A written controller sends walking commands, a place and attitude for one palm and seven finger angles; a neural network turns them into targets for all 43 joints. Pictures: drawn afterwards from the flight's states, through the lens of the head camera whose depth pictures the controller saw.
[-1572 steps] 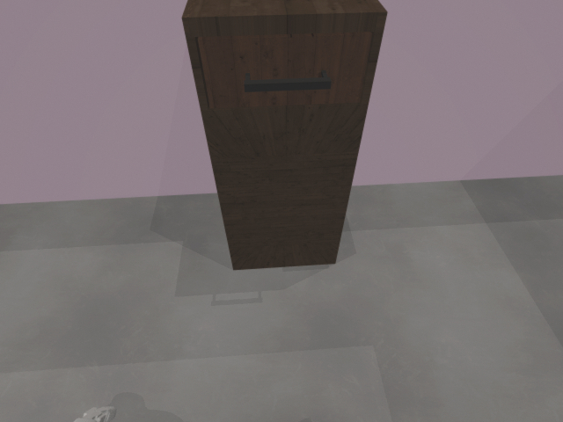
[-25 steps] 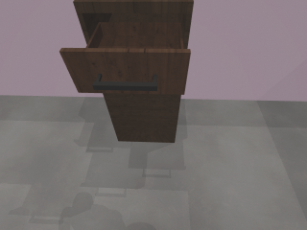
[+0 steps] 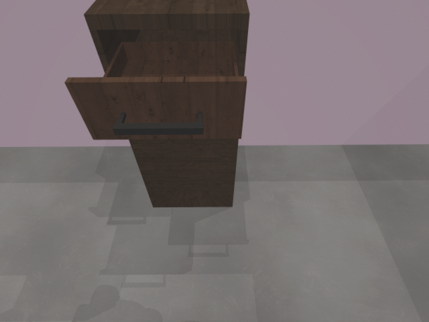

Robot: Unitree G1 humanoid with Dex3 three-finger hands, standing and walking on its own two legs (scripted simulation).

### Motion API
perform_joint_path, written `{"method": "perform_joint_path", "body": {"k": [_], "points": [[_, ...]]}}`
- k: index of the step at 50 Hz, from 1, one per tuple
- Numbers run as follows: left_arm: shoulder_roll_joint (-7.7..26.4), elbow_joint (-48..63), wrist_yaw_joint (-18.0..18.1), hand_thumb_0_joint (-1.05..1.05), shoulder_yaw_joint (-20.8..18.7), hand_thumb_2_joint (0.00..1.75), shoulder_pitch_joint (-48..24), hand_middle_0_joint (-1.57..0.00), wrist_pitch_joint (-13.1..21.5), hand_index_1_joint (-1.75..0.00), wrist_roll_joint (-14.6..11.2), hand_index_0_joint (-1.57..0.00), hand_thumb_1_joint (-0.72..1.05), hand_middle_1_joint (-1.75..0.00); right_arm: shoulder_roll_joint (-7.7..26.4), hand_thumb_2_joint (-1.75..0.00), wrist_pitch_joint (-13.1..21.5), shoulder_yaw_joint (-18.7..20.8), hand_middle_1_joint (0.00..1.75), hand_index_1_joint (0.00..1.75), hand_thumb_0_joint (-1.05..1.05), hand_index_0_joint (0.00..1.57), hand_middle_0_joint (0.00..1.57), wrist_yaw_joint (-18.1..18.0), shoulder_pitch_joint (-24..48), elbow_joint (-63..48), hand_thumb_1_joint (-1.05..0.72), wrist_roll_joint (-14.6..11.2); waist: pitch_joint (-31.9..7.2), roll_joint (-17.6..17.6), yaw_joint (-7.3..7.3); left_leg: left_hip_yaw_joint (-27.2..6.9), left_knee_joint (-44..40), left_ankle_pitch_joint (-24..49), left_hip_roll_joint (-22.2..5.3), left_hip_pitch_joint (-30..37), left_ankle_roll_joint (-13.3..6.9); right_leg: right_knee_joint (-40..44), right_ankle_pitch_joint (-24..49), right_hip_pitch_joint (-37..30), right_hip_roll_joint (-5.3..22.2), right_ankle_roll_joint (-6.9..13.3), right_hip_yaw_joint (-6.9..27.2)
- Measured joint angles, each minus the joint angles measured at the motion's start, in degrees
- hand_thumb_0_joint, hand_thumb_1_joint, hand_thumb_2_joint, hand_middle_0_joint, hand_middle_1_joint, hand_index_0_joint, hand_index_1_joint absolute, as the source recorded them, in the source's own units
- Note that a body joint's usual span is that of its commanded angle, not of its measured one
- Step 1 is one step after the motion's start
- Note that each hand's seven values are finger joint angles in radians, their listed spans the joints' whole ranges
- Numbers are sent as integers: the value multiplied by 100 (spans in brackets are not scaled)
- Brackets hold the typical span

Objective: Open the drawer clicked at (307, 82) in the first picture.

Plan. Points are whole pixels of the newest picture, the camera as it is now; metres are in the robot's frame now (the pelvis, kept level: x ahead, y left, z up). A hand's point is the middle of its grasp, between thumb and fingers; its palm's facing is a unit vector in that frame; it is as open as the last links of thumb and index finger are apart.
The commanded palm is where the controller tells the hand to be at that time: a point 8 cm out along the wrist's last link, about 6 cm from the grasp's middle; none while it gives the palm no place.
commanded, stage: look to check the result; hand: left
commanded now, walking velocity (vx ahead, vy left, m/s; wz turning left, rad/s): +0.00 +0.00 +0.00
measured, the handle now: (160, 122) +0.51 +0.15 +0.08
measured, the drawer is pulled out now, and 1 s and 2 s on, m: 0.25 0.25 0.25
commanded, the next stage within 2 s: stand and wait in 0.58 s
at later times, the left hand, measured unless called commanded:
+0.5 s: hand out of the picture +0.00 +0.16 -0.17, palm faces +0.03 -0.98 -0.19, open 7.4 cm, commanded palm none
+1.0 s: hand out of the picture +0.03 +0.17 -0.17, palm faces +0.02 -0.98 -0.21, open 7.4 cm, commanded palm none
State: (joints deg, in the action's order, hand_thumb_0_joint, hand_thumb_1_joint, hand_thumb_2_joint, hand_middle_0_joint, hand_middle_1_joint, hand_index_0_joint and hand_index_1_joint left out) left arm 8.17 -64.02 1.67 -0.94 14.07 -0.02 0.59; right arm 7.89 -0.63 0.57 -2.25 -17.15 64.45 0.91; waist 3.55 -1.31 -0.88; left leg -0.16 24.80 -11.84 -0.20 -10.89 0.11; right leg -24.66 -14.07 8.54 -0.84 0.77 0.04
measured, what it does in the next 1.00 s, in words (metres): stands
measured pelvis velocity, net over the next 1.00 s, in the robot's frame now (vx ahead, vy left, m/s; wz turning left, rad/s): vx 0.01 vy -0.01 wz -0.01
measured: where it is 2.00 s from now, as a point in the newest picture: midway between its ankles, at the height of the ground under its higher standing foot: outside the picture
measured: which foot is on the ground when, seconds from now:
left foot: down 0.00-1.00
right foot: down 0.00-1.00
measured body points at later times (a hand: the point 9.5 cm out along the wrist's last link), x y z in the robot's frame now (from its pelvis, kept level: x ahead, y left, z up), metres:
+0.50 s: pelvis +0.01 -0.01 +0.00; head +0.03 -0.02 +0.45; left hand +0.00 +0.21 -0.16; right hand +0.01 -0.23 -0.16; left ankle +0.02 +0.12 -0.74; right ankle -0.01 -0.11 -0.74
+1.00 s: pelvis +0.01 -0.01 +0.00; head +0.04 -0.02 +0.45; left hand +0.03 +0.22 -0.15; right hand +0.01 -0.23 -0.16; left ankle +0.02 +0.12 -0.74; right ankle -0.01 -0.11 -0.74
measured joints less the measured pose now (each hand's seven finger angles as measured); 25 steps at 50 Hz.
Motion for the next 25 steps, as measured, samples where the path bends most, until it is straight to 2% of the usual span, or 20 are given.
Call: {"method": "perform_joint_path", "body": {"k": [25], "points": [[-61, -96, 9, 0, 8, 90, 105, -20, 7, -30, 0, -20, 91, -30, 32, -90, -6, 22, 30, 30, 1, 20, 20, -17, 267, -22, -91, -6, 91, 7, 54, 0, -96, -9, -86, 102, 78, 115, 13, -99, -85, 72, 3]]}}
